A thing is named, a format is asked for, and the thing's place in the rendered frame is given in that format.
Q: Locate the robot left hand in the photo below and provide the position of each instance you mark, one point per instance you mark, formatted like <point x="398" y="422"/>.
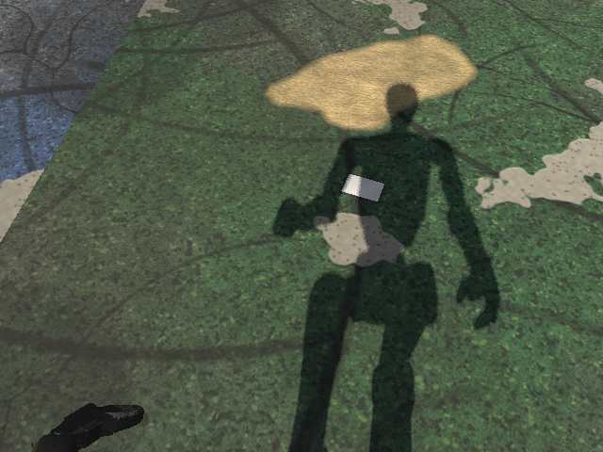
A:
<point x="86" y="425"/>

